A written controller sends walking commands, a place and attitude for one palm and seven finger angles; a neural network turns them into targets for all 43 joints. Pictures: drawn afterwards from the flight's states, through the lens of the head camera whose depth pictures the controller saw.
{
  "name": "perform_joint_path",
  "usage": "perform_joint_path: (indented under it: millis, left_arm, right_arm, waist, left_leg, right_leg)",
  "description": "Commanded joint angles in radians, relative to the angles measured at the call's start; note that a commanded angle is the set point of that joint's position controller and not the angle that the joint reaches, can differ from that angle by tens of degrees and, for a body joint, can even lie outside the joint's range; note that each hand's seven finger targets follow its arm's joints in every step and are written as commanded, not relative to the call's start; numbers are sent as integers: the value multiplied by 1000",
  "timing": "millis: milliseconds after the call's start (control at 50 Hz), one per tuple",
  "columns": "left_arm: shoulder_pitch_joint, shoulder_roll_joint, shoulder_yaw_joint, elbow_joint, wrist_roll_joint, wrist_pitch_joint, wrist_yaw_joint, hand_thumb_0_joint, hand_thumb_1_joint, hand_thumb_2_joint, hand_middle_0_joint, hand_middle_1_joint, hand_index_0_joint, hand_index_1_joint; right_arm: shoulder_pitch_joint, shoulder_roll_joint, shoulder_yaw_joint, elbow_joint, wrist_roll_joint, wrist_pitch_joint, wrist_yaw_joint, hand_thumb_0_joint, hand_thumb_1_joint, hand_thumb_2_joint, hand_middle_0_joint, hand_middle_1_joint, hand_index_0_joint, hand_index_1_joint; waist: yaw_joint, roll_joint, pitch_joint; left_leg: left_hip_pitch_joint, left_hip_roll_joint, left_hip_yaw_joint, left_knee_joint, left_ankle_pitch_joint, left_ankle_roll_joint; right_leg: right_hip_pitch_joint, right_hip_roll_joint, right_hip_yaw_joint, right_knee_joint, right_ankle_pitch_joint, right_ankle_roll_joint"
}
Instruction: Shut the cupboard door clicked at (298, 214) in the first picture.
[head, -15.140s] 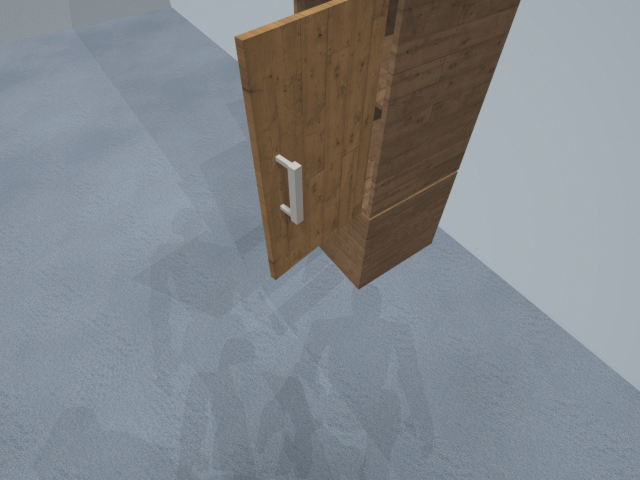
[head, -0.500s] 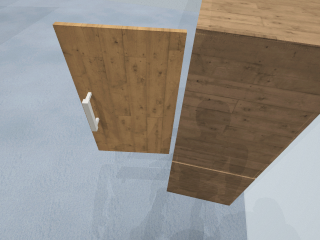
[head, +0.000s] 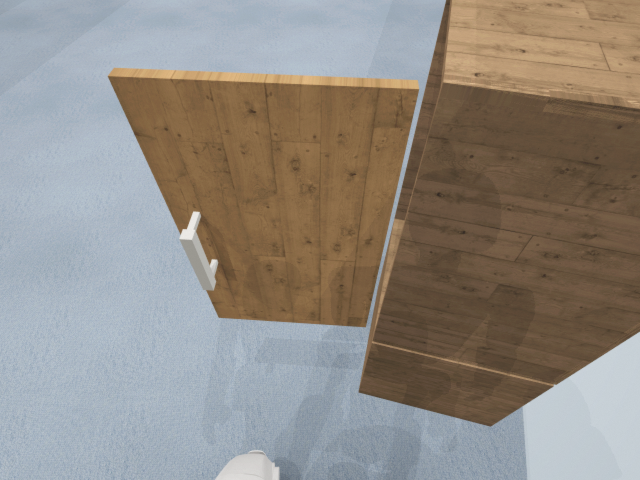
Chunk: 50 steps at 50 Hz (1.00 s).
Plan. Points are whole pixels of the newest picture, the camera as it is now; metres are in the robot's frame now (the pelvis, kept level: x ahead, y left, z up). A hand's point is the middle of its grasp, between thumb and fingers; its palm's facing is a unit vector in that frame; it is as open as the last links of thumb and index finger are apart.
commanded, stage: come to a stop and stand still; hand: left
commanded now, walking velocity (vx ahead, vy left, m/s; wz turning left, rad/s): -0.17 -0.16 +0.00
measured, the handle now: (202, 252) +0.44 +0.24 -0.05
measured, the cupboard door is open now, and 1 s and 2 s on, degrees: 100 100 100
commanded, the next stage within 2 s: look again from close up in 0.88 s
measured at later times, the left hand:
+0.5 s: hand out of the picture +0.05 +0.19 -0.17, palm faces +0.00 -0.96 -0.26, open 7.4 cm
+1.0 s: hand out of the picture +0.02 +0.19 -0.17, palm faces -0.03 -0.98 -0.20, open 7.4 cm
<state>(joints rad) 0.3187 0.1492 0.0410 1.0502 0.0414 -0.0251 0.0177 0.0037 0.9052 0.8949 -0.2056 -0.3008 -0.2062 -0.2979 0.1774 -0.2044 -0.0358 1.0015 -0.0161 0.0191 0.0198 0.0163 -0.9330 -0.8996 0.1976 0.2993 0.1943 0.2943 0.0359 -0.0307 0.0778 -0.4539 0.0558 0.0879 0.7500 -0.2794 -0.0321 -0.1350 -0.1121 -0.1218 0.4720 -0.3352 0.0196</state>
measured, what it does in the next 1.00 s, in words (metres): steps on the spot: left foot, then right foot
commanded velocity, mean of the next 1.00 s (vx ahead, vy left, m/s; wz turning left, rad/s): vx -0.03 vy -0.05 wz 0.00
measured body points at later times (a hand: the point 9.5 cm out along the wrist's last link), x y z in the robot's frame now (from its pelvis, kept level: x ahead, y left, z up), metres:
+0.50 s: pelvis +0.00 +0.02 -0.01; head +0.01 -0.01 +0.44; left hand +0.05 +0.24 -0.15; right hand +0.07 -0.22 -0.17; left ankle +0.04 +0.13 -0.72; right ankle -0.01 -0.07 -0.74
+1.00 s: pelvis +0.01 +0.02 +0.00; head +0.02 +0.02 +0.45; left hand +0.02 +0.24 -0.16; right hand -0.02 -0.19 -0.16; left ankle +0.03 +0.12 -0.74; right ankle -0.01 -0.07 -0.74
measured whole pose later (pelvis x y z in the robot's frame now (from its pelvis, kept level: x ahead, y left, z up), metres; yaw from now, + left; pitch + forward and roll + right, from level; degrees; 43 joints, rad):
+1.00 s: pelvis +0.01 +0.02 +0.00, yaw -2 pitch -1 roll +0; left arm 0.31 0.17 -0.02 1.06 0.01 -0.01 0.03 0.01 0.91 0.90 -0.20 -0.30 -0.20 -0.30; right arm 0.34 -0.14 0.03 1.11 -0.02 0.00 -0.01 0.01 -0.91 -0.90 0.20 0.30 0.20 0.29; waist -0.01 -0.01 0.02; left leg -0.21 0.01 0.09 0.45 -0.22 0.02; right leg -0.16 0.01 -0.08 0.45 -0.28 -0.04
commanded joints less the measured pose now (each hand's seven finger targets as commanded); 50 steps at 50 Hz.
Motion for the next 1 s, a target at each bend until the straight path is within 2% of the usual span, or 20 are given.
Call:
perform_joint_path:
  millis: [0,20,40,60,80,100,140,260,320,340,360,380,400,420,440,500,540,600,740,980]
  left_arm:
    - [35,190,40,-40,-7,7,18,0,900,900,-200,-300,-200,-300]
    - [68,152,28,-39,-13,14,20,0,900,900,-200,-300,-200,-300]
    - [103,96,17,-51,-23,23,22,0,900,900,-200,-300,-200,-300]
    - [95,79,9,-65,-19,27,32,0,900,900,-200,-300,-200,-300]
    - [95,80,5,-61,-28,35,34,0,900,900,-200,-300,-200,-300]
    - [78,113,12,-45,-26,41,36,0,900,900,-200,-300,-200,-300]
    - [53,99,5,-37,-23,46,22,0,900,900,-200,-300,-200,-300]
    - [42,84,5,-82,-19,60,5,0,900,900,-200,-300,-200,-300]
    - [105,80,9,-71,-14,41,8,0,900,900,-200,-300,-200,-300]
    - [102,121,11,-76,-7,29,13,0,900,900,-200,-300,-200,-300]
    - [105,154,-3,-101,3,29,41,0,900,900,-200,-300,-200,-300]
    - [-21,191,-3,-160,-7,13,38,0,900,900,-200,-300,-200,-300]
    - [-22,184,11,-190,-11,1,40,0,900,900,-200,-300,-200,-300]
    - [-38,174,14,-194,-10,-12,46,0,900,900,-200,-300,-200,-300]
    - [-32,163,10,-191,-10,-22,48,0,900,900,-200,-300,-200,-300]
    - [-36,160,-1,-186,-11,-16,43,0,900,900,-200,-300,-200,-300]
    - [-57,153,-9,-179,-22,-7,36,0,900,900,-200,-300,-200,-300]
    - [-37,140,-16,-159,-29,5,30,0,900,900,-200,-300,-200,-300]
    - [-6,151,-27,-105,-30,-1,22,0,900,900,-200,-300,-200,-300]
    - [47,117,-43,-4,-33,-9,24,0,900,900,-200,-300,-200,-300]
  right_arm:
    - [102,-30,4,-34,0,-35,-10,0,-900,-900,200,300,200,300]
    - [153,-90,-8,-22,-6,-42,-20,0,-900,-900,200,300,200,300]
    - [203,-165,-22,-24,-7,-45,-28,0,-900,-900,200,300,200,300]
    - [227,-174,-26,-26,-5,-33,-31,0,-900,-900,200,300,200,300]
    - [157,-187,-16,-35,-3,-39,-47,0,-900,-900,200,300,200,300]
    - [89,-183,-18,-44,-3,-37,-54,0,-900,-900,200,300,200,300]
    - [-1,-113,-5,-60,-8,-31,-56,0,-900,-900,200,300,200,300]
    - [6,-150,-35,-63,-15,-11,-57,0,-900,-900,200,300,200,300]
    - [3,-118,-39,-62,-7,-4,-47,0,-900,-900,200,300,200,300]
    - [12,-62,-29,-60,-1,-4,-41,0,-900,-900,200,300,200,300]
    - [-24,-116,-37,-121,14,-23,-43,0,-900,-900,200,300,200,300]
    - [25,-44,-24,-134,2,-6,-21,0,-900,-900,200,300,200,300]
    - [0,-57,-26,-146,-4,0,-12,0,-900,-900,200,300,200,300]
    - [17,-48,-25,-150,-4,-4,-11,0,-900,-900,200,300,200,300]
    - [2,-28,-13,-149,-5,-6,-12,0,-900,-900,200,300,200,300]
    - [56,-8,2,-136,5,-9,-20,0,-900,-900,200,300,200,300]
    - [120,-18,8,-93,2,-17,-22,0,-900,-900,200,300,200,300]
    - [115,-59,21,-69,-6,-29,-27,0,-900,-900,200,300,200,300]
    - [151,-45,37,-14,-4,-35,-32,0,-900,-900,200,300,200,300]
    - [179,-31,49,80,6,-52,-44,0,-900,-900,200,300,200,300]
  waist:
    - [-42,-116,-67]
    - [-51,22,-135]
    - [-55,225,-193]
    - [-71,223,-166]
    - [-42,270,-176]
    - [-36,331,-163]
    - [-17,241,-83]
    - [-32,168,-140]
    - [-1,99,-146]
    - [1,-38,-108]
    - [2,-149,-155]
    - [-59,-134,-186]
    - [-37,-122,-134]
    - [-63,-92,-112]
    - [-53,27,-104]
    - [-63,-127,-64]
    - [-80,-43,1]
    - [-46,116,47]
    - [-36,2,11]
    - [-33,49,-27]
  left_leg:
    - [271,-32,41,-277,209,8]
    - [429,56,-14,-285,455,36]
    - [482,263,-236,-304,780,124]
    - [412,307,-206,-354,910,184]
    - [357,333,-283,-383,855,217]
    - [285,326,-281,-415,716,223]
    - [211,275,-225,-419,571,222]
    - [235,276,-213,-427,378,216]
    - [143,188,-138,-350,171,140]
    - [82,105,-92,-265,54,87]
    - [162,37,4,-88,-16,17]
    - [101,-20,-7,34,-108,22]
    - [23,-19,-44,129,-117,39]
    - [-15,-11,-61,177,-104,48]
    - [4,-4,-53,141,-109,45]
    - [151,-23,-25,-85,-93,45]
    - [270,-11,-33,-257,22,49]
    - [160,61,-151,-371,8,90]
    - [172,30,-106,-391,-24,73]
    - [239,46,-107,-384,140,77]
  right_leg:
    - [-76,-104,60,53,437,-81]
    - [-140,-48,35,174,271,-46]
    - [-216,41,-10,313,-140,-4]
    - [-194,61,37,460,-325,-15]
    - [-212,62,98,518,-330,-13]
    - [-181,44,138,535,-289,-18]
    - [-196,37,118,496,-222,-16]
    - [-178,64,86,323,-167,-20]
    - [-15,74,63,9,59,-19]
    - [-1,5,175,-134,104,-35]
    - [-80,-99,331,-158,469,-50]
    - [-89,-118,304,-170,136,-117]
    - [-102,-115,346,-167,172,-158]
    - [-70,-132,329,-139,310,-195]
    - [-36,-135,297,-106,474,-213]
    - [-110,-79,203,-82,432,-177]
    - [-219,-32,180,-85,161,-124]
    - [-167,38,160,-92,-26,-72]
    - [-96,9,202,-166,-58,-85]
    - [-48,5,179,-120,180,-78]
